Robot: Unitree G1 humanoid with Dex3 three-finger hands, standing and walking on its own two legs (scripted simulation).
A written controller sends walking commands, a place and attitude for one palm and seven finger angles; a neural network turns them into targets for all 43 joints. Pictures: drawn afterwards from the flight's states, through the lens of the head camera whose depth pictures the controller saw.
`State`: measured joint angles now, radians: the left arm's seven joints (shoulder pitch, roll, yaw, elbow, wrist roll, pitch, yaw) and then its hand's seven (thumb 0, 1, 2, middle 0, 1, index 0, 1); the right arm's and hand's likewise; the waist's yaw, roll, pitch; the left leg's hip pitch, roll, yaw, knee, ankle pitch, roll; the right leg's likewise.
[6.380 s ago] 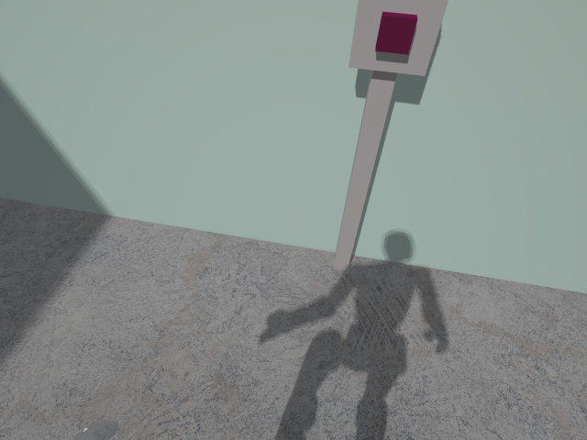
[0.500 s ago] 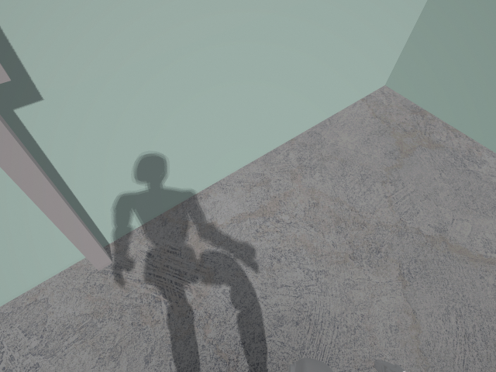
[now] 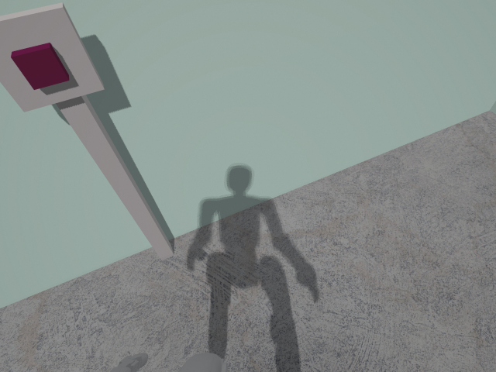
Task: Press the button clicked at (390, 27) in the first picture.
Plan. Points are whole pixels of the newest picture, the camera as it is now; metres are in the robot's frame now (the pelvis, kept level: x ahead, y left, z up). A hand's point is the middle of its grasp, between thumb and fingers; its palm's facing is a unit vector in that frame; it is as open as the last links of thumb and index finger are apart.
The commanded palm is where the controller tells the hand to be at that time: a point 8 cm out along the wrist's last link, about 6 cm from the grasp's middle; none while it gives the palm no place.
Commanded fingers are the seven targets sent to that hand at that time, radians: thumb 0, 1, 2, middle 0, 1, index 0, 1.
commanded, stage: turn to face it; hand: left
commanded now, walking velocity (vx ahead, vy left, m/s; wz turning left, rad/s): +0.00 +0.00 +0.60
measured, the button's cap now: (41, 65) +0.65 +0.43 +0.19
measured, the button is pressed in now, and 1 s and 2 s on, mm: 0 0 0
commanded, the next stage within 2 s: take the last steps up to it in 0.70 s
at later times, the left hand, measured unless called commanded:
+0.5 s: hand out of the picture -0.01 +0.28 -0.18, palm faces +0.30 -0.93 -0.22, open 7.4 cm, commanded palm none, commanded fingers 0.00 0.90 0.90 -0.20 -0.30 -0.20 -0.30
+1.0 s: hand out of the picture -0.02 +0.20 -0.15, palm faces +0.41 -0.87 -0.26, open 7.3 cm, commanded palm none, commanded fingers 0.00 0.90 0.90 -0.20 -0.30 -0.20 -0.30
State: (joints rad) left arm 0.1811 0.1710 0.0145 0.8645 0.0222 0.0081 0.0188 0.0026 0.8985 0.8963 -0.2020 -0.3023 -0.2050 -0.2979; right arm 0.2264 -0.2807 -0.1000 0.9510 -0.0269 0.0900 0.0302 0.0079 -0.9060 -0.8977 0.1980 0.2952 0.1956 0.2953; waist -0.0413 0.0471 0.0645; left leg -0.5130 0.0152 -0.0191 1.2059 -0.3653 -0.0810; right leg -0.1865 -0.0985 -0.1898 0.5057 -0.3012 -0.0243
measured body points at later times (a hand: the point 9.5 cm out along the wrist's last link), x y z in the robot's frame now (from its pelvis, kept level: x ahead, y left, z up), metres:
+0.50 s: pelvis -0.01 +0.06 +0.00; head +0.01 +0.10 +0.45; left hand -0.02 +0.33 -0.16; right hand +0.16 -0.15 -0.12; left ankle -0.01 +0.13 -0.74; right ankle +0.01 -0.11 -0.65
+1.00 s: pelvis +0.01 +0.01 +0.01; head +0.01 -0.03 +0.45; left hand -0.04 +0.24 -0.13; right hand +0.11 -0.21 -0.16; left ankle -0.05 +0.14 -0.67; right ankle +0.02 -0.08 -0.74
